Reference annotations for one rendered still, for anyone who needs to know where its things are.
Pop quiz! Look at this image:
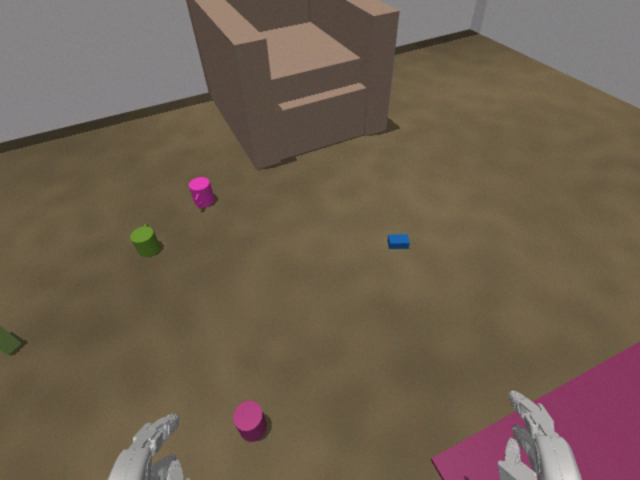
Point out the left robot hand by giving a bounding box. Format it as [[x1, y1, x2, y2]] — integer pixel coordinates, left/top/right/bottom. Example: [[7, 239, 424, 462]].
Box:
[[107, 413, 190, 480]]

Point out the right robot hand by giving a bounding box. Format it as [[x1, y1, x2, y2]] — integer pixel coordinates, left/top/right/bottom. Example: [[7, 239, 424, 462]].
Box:
[[498, 390, 582, 480]]

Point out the armchair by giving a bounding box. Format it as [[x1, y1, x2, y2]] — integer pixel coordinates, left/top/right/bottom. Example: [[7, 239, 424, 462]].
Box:
[[186, 0, 400, 170]]

